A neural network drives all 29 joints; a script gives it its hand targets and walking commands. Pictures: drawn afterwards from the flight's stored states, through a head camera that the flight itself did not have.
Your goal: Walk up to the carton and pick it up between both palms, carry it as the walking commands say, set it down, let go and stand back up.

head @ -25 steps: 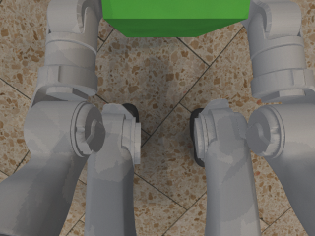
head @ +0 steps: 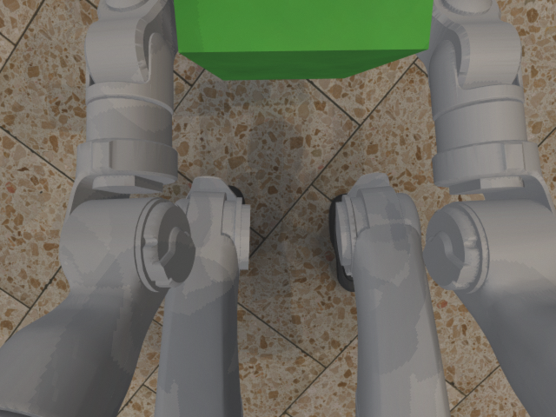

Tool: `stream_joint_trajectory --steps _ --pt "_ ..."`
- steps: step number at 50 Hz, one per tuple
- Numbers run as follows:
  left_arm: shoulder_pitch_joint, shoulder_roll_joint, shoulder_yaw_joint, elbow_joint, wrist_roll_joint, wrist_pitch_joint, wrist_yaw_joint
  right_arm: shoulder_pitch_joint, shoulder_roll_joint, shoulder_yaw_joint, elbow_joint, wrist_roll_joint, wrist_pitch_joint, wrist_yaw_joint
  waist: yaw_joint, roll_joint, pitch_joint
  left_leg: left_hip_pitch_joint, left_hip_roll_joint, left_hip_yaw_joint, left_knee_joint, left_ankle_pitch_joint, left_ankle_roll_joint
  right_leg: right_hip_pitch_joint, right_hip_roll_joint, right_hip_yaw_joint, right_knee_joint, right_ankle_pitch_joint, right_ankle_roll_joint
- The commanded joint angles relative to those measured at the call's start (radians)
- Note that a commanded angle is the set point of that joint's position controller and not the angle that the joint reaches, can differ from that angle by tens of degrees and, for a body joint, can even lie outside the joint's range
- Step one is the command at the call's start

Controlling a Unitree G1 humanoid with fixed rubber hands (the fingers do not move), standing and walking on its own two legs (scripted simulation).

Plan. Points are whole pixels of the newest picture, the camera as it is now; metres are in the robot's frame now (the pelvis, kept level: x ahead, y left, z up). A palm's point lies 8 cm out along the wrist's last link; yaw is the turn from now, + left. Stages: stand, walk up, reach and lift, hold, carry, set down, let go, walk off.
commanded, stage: reach and lift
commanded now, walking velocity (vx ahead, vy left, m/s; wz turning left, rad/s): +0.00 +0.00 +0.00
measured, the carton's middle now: out of the picture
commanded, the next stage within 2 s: none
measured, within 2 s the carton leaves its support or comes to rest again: neither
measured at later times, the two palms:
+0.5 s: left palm out of the picture +0.54 +0.14 -0.04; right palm out of the picture +0.52 -0.14 -0.05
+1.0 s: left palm out of the picture +0.52 +0.14 +0.03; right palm out of the picture +0.50 -0.13 +0.03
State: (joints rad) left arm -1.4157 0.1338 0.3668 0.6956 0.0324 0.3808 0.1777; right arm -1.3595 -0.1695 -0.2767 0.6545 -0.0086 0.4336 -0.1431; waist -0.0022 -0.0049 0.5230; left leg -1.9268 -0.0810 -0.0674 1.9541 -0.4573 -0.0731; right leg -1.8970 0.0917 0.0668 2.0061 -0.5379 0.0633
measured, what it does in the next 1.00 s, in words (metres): rises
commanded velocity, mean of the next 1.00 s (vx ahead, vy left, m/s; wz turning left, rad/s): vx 0.00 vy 0.00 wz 0.00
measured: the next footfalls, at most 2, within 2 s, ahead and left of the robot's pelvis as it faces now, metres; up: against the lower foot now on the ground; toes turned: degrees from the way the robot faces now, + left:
none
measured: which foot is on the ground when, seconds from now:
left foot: down 0.00-1.00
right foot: down 0.00-1.00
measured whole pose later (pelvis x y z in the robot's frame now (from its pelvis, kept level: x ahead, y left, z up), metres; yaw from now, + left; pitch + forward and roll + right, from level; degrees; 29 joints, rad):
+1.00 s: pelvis -0.01 +0.00 +0.10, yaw +0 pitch +17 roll +0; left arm -1.26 0.07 0.38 0.59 0.10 0.45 0.15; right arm -1.20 -0.10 -0.30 0.54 -0.06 0.50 -0.13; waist 0.00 0.00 0.52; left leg -1.52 -0.07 -0.08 1.63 -0.40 -0.05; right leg -1.49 0.07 0.07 1.67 -0.47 0.06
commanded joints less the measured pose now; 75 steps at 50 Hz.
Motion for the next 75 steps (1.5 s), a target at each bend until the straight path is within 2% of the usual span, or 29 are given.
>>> stream_joint_trajectory --steps 1,12,21,40,57,75 --pt "-0.717 -1.145 -0.584 -0.062 -0.159 0.02 -0.303 -0.947 1.082 0.53 -0.277 0.162 -0.073 0.253 -0.009 -0.004 -2.339 0.743 -0.076 0.167 -0.176 0.151 0.063 0.691 0.077 -0.163 -0.249 0.219 -0.03" --pt "-0.674 -1.201 -0.593 -0.082 -0.144 0.056 -0.301 -0.942 1.094 0.546 -0.313 0.157 -0.04 0.284 -0.007 0.013 -2.423 0.891 -0.081 0.144 -0.252 0.173 0.055 0.697 0.083 -0.173 -0.309 0.206 -0.035" --pt "-0.644 -1.212 -0.639 -0.141 -0.154 0.066 -0.302 -0.897 1.117 0.589 -0.353 0.167 -0.026 0.279 -0.011 0.009 -2.466 0.96 -0.089 0.132 -0.302 0.203 0.054 0.786 0.087 -0.157 -0.37 0.24 -0.03" --pt "-0.584 -1.225 -0.647 -0.143 -0.15 0.068 -0.315 -0.83 1.175 0.616 -0.341 0.17 -0.018 0.271 0.004 -0.001 -2.419 1.043 -0.089 0.12 -0.431 0.154 0.056 0.929 0.086 -0.125 -0.509 0.204 -0.026" --pt "-0.522 -1.269 -0.682 -0.174 -0.152 0.075 -0.311 -0.763 1.186 0.623 -0.349 0.165 -0.018 0.284 -0.017 0.018 -2.393 1.219 -0.084 0.089 -0.553 0.137 0.047 0.993 0.084 -0.118 -0.624 0.174 -0.032" --pt "-0.407 -1.277 -0.714 -0.211 -0.141 0.068 -0.321 -0.653 1.225 0.656 -0.362 0.158 -0.021 0.287 -0.007 0.003 -2.343 1.35 -0.085 0.073 -0.692 0.174 0.051 1.158 0.074 -0.091 -0.774 0.21 -0.029"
